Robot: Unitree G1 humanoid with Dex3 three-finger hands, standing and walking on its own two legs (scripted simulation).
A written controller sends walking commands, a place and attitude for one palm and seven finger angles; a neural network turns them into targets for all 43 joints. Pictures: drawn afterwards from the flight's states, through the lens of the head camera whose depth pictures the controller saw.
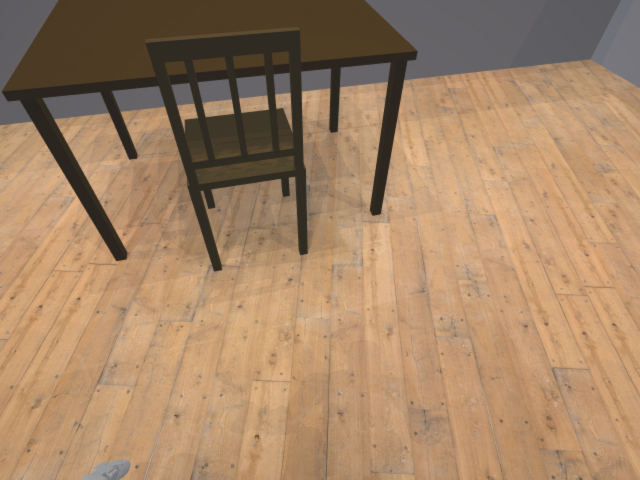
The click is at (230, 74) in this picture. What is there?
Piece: chair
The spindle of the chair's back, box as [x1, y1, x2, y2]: [225, 56, 247, 155]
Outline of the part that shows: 231,56 225,57 241,155 244,155 247,153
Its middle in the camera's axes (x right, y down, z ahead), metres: -0.24 -0.37 +1.10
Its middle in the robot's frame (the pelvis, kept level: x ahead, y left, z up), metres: +1.05 +0.29 -0.09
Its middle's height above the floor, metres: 0.68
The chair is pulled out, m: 0.00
